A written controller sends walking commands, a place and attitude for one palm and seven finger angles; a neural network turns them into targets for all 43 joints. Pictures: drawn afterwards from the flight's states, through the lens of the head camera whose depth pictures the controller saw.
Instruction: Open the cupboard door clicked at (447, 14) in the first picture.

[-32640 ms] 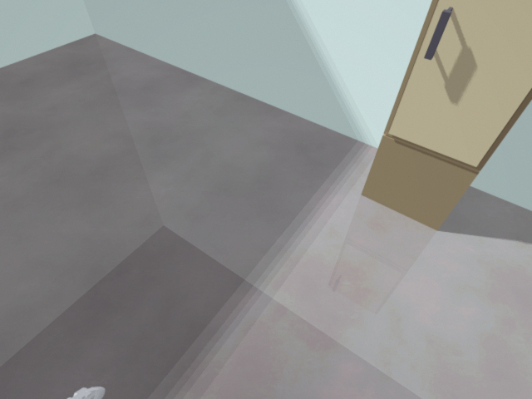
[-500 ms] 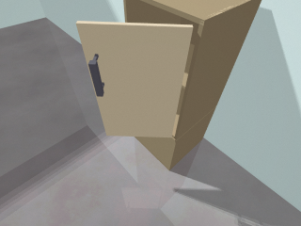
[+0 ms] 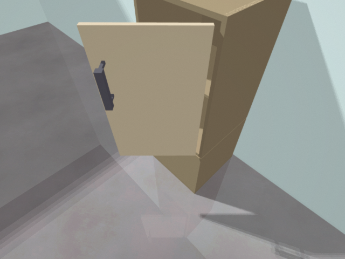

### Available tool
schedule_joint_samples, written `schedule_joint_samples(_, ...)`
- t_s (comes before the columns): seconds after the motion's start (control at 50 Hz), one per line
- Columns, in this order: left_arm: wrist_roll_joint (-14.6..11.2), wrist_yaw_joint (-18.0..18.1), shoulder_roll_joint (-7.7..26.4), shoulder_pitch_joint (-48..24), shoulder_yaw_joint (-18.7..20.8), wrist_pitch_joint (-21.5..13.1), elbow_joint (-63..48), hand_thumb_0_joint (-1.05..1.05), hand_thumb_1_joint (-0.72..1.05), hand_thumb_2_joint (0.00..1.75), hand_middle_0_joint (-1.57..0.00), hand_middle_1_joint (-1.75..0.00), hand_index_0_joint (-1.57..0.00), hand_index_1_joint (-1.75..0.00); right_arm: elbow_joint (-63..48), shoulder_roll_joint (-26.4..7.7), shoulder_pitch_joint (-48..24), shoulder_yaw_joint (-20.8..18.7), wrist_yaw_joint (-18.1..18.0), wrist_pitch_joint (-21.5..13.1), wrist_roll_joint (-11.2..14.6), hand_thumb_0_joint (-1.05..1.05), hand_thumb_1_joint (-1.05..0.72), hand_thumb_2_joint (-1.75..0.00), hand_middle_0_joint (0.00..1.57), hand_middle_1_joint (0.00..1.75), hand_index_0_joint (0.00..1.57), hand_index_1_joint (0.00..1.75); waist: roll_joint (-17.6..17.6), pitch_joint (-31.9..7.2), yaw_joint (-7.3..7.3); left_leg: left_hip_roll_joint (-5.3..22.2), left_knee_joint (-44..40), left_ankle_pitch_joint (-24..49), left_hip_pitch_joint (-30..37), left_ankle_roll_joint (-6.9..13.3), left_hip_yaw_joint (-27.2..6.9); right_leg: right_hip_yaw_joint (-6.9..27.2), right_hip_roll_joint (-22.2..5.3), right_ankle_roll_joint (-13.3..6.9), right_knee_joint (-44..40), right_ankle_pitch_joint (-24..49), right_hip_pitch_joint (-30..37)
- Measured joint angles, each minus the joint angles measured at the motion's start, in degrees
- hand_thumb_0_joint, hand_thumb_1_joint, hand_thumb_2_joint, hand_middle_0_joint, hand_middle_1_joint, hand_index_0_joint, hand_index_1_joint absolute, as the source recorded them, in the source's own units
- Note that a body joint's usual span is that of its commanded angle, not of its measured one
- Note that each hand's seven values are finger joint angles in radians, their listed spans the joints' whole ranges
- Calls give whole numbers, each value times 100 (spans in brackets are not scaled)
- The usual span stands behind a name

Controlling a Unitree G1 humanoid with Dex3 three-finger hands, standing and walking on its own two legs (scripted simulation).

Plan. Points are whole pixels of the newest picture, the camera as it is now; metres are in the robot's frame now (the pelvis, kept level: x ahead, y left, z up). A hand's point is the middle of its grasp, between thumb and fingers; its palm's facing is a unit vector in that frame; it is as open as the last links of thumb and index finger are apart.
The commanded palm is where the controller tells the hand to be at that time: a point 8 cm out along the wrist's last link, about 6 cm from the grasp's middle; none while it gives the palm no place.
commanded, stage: raise the hand with hooked fingers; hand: left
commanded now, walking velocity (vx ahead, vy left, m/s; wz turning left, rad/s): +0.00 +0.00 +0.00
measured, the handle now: (106, 86) +0.57 +0.24 +0.08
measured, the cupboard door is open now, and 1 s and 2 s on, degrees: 46 46 46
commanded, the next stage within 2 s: none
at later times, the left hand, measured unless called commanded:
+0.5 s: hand (88, 258) +0.14 +0.19 -0.04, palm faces +0.06 -1.00 -0.01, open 8.4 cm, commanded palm +0.12 +0.26 -0.02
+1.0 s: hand (58, 228) +0.18 +0.25 +0.02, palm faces +0.06 -1.00 -0.06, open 11.4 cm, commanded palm +0.15 +0.30 +0.03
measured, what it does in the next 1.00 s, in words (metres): shifts its weight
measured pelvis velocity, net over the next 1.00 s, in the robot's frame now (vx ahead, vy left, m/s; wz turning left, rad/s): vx -0.05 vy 0.00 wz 0.07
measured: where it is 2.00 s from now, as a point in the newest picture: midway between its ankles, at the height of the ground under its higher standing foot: outside the picture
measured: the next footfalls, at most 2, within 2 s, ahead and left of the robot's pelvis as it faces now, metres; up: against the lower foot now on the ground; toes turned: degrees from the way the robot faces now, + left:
none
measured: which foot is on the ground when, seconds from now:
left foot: down 0.00-1.00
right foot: down 0.00-1.00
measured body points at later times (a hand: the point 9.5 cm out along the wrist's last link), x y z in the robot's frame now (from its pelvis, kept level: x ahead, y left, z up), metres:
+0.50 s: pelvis -0.05 -0.02 -0.07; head -0.01 -0.02 +0.38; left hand +0.13 +0.24 -0.03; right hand +0.20 -0.26 -0.10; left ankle +0.00 +0.12 -0.73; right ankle -0.04 -0.11 -0.73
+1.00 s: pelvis -0.05 +0.00 -0.05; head -0.01 +0.01 +0.40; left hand +0.17 +0.30 +0.02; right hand +0.10 -0.24 -0.13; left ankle +0.00 +0.12 -0.73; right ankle -0.04 -0.11 -0.73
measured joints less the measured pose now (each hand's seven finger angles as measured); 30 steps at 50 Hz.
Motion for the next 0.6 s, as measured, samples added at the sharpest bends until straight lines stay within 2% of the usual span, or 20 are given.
schedule_joint_samples(0.12,17,20,1,20,4,-13,18,0,91,90,-20,-30,-20,-30,-37,-39,-138,-9,8,4,25,1,-91,-90,20,30,20,30,-20,10,31,79,34,10,-46,-36,-26,-21,75,-20,-112,58,25)
schedule_joint_samples(0.14,-212,33,-14,311,107,355,-891,1,91,90,-20,-30,-20,-30,-267,-57,-66,-6,-11,-58,99,1,-91,-90,20,30,20,30,-15,23,8,94,85,-19,-103,-35,-60,-53,91,-22,-107,69,-2)
schedule_joint_samples(0.16,-354,92,2,653,224,464,-2000,1,92,90,-20,-30,-20,-30,-507,-52,66,-8,-101,-316,148,1,-91,-90,20,30,20,30,-73,21,40,51,47,-5,-101,-29,-67,-63,54,-37,-32,55,-49)
schedule_joint_samples(0.2,-618,310,40,1149,271,197,-3791,2,91,90,-20,-31,-21,-31,-887,-69,246,-60,-239,-873,269,1,-91,-90,20,30,20,30,-138,-107,31,-67,-15,74,-158,-35,-126,-159,-67,-47,164,-29,-178)
schedule_joint_samples(0.24,-810,283,-6,1134,391,-184,-4821,2,90,89,-20,-32,-21,-32,-1250,-155,234,-158,-272,-1200,277,2,-90,-90,20,30,20,30,-55,-237,-57,-130,184,65,-421,-19,-283,-321,-136,-24,283,-144,-318)
schedule_joint_samples(0.28,-963,0,-63,856,603,-846,-5195,1,87,88,-20,-34,-21,-34,-1570,-261,53,-237,-239,-1331,214,1,-90,-90,20,30,20,30,40,-426,-110,-116,539,-11,-880,-20,-388,-419,-136,-34,585,-222,-716)
schedule_joint_samples(0.32,-1116,-497,-59,565,801,-1643,-5203,1,83,86,-20,-36,-21,-36,-1882,-330,-187,-311,-150,-1384,166,1,-90,-90,20,30,20,30,28,-637,-88,-79,991,-126,-1456,-41,-403,-420,-128,-69,1089,-357,-1314)
schedule_joint_samples(0.36,-1268,-1157,0,347,933,-2409,-5068,1,80,85,-20,-38,-21,-38,-2199,-390,-423,-375,-53,-1424,147,1,-90,-90,20,30,20,30,-44,-796,-36,-28,1547,-288,-2084,-69,-413,-410,-112,-114,1695,-552,-1961)
schedule_joint_samples(0.4,-1401,-1850,101,230,1020,-2886,-4911,0,75,83,-21,-41,-21,-40,-2537,-471,-613,-429,17,-1443,175,1,-90,-90,20,30,20,30,-111,-849,31,18,2100,-457,-2616,-120,-448,-423,-91,-202,2259,-748,-2486)
schedule_joint_samples(0.44,-1566,-2340,191,259,1093,-2889,-4844,0,71,81,-21,-43,-21,-43,-2853,-560,-731,-448,8,-1408,232,1,-90,-90,20,30,20,30,-140,-856,103,43,2547,-612,-2987,-129,-508,-450,-79,-217,2701,-919,-2834)
schedule_joint_samples(0.48,-1717,-2540,248,379,1180,-2660,-4859,0,66,80,-22,-46,-22,-46,-3096,-620,-765,-439,-60,-1369,274,1,-90,-90,20,30,20,30,-129,-844,165,64,2856,-718,-3208,-152,-588,-514,-65,-213,2967,-1032,-3004)
schedule_joint_samples(0.54,-1843,-2461,310,561,1350,-2439,-5041,1,59,77,-23,-51,-23,-50,-3250,-622,-704,-363,-173,-1361,293,1,-90,-90,20,30,20,30,-82,-811,254,108,3144,-823,-3381,-149,-737,-647,-12,-249,3131,-1115,-3071)
schedule_joint_samples(0.6,-1887,-2367,414,521,1473,-2470,-5284,1,52,74,-23,-55,-23,-55,-3160,-554,-577,-205,-265,-1409,276,1,-90,-90,20,30,20,30,-24,-774,310,148,3289,-863,-3481,-143,-891,-787,47,-270,3135,-1114,-3060)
